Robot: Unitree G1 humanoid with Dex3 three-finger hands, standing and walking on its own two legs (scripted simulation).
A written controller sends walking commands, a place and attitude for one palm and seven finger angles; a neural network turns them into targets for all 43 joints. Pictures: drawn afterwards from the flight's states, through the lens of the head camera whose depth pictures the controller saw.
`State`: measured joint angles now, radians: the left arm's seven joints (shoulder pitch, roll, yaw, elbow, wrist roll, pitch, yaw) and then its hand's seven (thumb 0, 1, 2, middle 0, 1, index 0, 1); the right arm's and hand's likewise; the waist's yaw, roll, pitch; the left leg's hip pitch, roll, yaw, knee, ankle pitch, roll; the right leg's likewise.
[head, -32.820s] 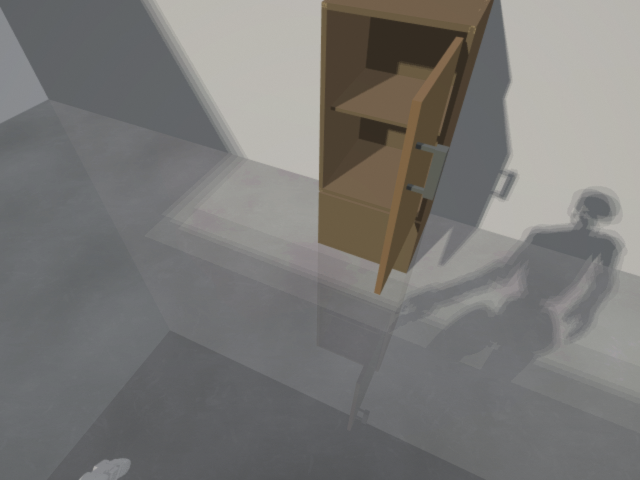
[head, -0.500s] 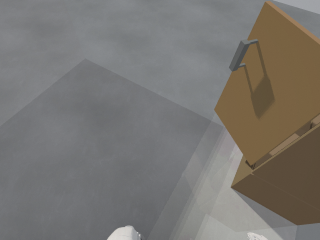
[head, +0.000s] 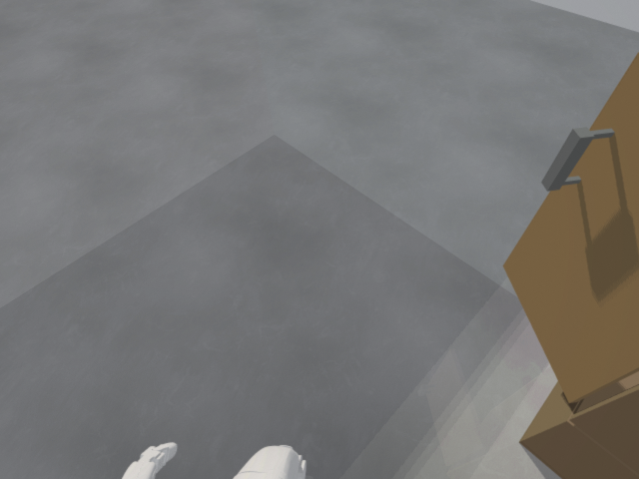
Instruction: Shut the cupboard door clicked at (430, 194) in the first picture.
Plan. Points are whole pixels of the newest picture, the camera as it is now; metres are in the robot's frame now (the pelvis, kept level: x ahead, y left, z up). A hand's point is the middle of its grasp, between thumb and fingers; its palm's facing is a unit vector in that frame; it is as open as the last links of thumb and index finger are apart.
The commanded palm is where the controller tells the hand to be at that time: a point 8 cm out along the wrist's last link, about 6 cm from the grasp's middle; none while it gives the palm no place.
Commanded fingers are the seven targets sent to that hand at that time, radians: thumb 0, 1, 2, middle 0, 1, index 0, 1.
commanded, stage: walk to a spot facing it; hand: left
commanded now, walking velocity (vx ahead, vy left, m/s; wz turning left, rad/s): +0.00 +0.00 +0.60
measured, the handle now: (577, 159) +0.62 -0.43 -0.02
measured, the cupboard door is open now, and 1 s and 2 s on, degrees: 52 52 52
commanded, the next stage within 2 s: turn to face it in 1.48 s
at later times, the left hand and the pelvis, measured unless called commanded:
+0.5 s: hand out of the picture +0.03 +0.26 -0.15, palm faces +0.31 -0.92 -0.25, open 7.4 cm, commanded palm none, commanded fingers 0.00 0.90 0.90 -0.20 -0.30 -0.20 -0.30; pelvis +0.02 +0.03 +0.01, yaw +17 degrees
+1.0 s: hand out of the picture +0.00 +0.19 -0.16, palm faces +0.65 -0.73 -0.19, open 7.4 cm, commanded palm none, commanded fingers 0.00 0.90 0.90 -0.20 -0.30 -0.20 -0.30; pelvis +0.13 +0.07 +0.01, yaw +39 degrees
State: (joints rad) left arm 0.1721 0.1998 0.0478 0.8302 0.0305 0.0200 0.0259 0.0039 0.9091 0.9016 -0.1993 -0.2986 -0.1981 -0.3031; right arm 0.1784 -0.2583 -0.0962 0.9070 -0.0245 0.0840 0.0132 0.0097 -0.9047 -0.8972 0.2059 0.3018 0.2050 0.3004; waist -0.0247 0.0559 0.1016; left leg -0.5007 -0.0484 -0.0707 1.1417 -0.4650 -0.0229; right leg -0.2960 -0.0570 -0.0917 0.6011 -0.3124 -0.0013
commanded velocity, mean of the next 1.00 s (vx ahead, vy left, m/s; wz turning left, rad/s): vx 0.22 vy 0.00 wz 0.60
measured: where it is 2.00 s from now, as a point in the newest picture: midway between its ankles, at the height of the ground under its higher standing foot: (198, 400)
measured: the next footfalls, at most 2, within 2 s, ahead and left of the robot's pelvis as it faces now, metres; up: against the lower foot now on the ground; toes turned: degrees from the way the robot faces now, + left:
left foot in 0.24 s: +0.02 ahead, +0.14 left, +0.00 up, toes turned +15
right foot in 0.64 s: +0.16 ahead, -0.07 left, +0.00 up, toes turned +20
